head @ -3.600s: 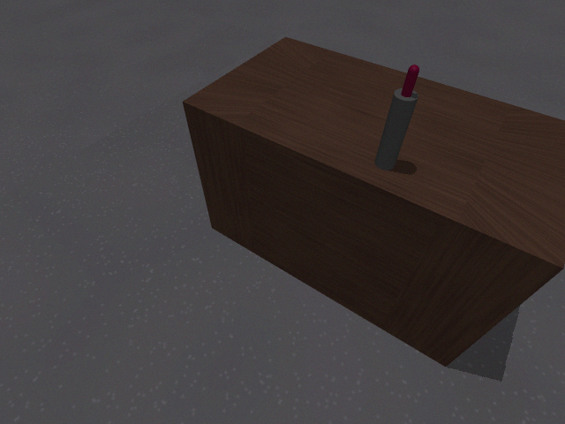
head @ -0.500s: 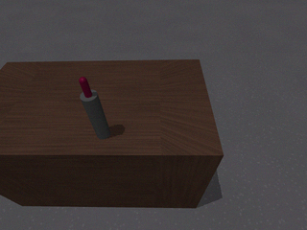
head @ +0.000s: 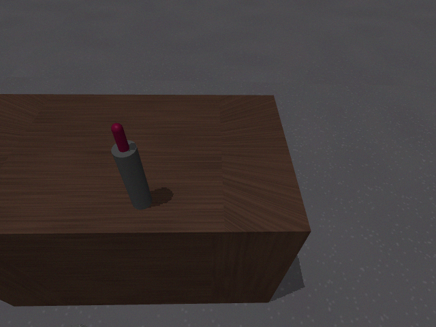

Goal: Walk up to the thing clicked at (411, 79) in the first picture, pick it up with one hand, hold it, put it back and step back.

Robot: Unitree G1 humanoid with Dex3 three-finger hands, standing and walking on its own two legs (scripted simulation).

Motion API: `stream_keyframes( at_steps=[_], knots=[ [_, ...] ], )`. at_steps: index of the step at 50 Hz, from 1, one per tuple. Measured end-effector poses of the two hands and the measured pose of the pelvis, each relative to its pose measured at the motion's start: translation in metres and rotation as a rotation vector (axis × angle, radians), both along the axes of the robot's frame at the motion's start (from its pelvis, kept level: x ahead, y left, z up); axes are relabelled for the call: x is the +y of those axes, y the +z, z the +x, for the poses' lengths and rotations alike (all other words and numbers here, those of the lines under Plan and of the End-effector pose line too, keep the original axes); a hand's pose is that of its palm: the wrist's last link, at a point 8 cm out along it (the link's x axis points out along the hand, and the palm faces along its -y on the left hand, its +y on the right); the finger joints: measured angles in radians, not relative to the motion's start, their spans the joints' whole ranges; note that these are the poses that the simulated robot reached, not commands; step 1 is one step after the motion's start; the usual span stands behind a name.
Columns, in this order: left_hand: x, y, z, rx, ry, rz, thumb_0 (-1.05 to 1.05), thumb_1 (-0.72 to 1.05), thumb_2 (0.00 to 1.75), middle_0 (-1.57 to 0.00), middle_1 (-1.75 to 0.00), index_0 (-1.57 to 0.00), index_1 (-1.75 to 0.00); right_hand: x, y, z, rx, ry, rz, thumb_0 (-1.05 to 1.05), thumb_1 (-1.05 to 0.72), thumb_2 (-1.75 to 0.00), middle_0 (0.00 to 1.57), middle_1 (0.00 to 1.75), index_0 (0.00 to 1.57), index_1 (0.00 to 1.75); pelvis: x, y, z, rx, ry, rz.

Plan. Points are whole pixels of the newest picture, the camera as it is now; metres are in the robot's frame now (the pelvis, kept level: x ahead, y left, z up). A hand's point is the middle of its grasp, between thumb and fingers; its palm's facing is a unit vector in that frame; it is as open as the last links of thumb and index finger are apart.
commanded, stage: walk up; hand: left
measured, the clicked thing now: (131, 169) +0.45 +0.22 +0.01
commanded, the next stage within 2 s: stand in 0.74 s
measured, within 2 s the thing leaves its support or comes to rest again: neither
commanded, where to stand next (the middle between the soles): +0.05 -0.01 m, yaw +3 degrees
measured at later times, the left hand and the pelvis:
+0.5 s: hand out of the picture +0.10 +0.25 -0.15, palm faces -0.01 -0.94 -0.35, open 7.4 cm; pelvis +0.01 +0.00 +0.00, yaw +0 degrees
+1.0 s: hand out of the picture +0.10 +0.25 -0.15, palm faces -0.02 -0.94 -0.35, open 7.4 cm; pelvis +0.01 +0.00 +0.01, yaw +0 degrees
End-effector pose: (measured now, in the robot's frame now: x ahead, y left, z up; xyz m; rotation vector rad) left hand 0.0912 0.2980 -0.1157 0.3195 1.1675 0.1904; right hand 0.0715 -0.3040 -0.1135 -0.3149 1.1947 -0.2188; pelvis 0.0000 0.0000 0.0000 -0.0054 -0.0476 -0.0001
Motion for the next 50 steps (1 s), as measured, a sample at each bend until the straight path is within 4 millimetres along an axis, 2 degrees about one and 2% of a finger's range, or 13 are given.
stream_keyframes(
  at_steps=[13, 40, 50],
  knots=[
    [-0.002, 0.002, -0.007, 0.041, 0.023, 0.004, 0.00, 0.91, 0.90, -0.20, -0.30, -0.20, -0.30, 0.006, -0.002, 0.020, -0.007, 0.012, 0.027, 0.01, -0.90, -0.90, 0.20, 0.30, 0.20, 0.30, -0.001, 0.003, 0.007, 0.004, 0.002, 0.001],
    [-0.002, 0.002, 0.010, 0.028, 0.011, 0.003, 0.00, 0.91, 0.90, -0.20, -0.30, -0.20, -0.30, 0.007, 0.000, 0.020, 0.014, -0.012, 0.018, 0.01, -0.90, -0.90, 0.20, 0.30, 0.20, 0.30, 0.001, 0.005, 0.016, 0.007, 0.002, 0.003],
    [0.000, 0.004, -0.001, 0.032, 0.010, 0.005, 0.00, 0.91, 0.90, -0.20, -0.30, -0.20, -0.30, 0.008, 0.002, 0.019, 0.007, 0.005, 0.017, 0.01, -0.90, -0.90, 0.20, 0.30, 0.20, 0.30, 0.001, 0.006, 0.007, 0.002, 0.005, 0.003]
  ],
)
